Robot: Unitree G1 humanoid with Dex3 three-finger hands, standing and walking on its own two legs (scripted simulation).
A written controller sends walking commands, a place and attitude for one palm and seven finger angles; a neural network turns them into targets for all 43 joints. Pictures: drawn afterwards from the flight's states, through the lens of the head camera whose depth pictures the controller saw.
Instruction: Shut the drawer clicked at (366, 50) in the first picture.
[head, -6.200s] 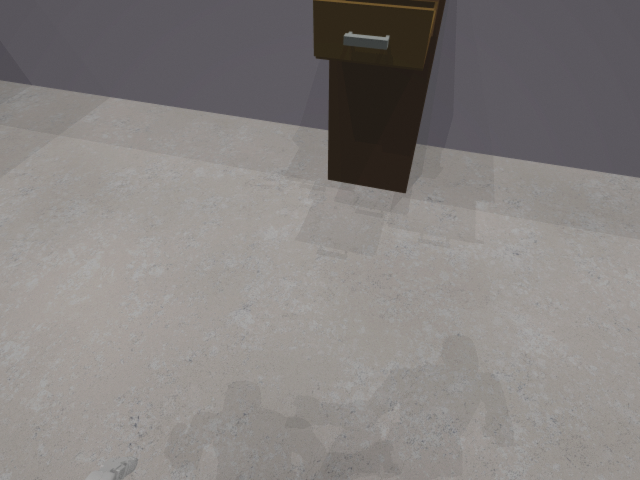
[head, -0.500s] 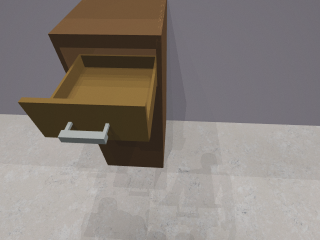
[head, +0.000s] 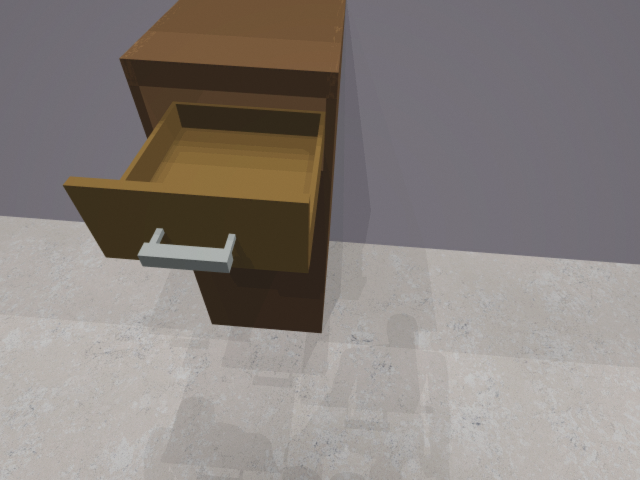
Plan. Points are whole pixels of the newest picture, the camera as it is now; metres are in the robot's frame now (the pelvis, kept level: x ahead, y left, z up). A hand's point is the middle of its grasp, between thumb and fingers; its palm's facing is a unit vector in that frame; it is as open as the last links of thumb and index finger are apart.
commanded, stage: come to a stop and stand still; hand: left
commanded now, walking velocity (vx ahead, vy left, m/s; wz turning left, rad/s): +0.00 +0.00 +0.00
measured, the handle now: (190, 247) +0.42 +0.23 +0.03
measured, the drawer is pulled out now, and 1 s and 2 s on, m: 0.29 0.29 0.29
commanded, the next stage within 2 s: look again from close up in 0.64 s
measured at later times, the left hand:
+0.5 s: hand out of the picture +0.00 +0.19 -0.18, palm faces +0.04 -0.99 -0.16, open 7.4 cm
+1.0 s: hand out of the picture +0.04 +0.21 -0.17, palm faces +0.02 -0.97 -0.24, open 7.4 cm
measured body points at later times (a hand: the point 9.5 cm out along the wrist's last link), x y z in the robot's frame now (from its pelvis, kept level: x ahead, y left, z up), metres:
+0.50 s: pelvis +0.02 +0.03 +0.00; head +0.02 +0.04 +0.45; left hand +0.00 +0.24 -0.16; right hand +0.00 -0.18 -0.16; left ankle +0.01 +0.13 -0.74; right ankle +0.02 -0.10 -0.74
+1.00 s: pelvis +0.03 +0.04 -0.01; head +0.03 +0.01 +0.44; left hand +0.04 +0.26 -0.15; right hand +0.04 -0.18 -0.18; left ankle +0.01 +0.13 -0.74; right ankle +0.02 -0.10 -0.74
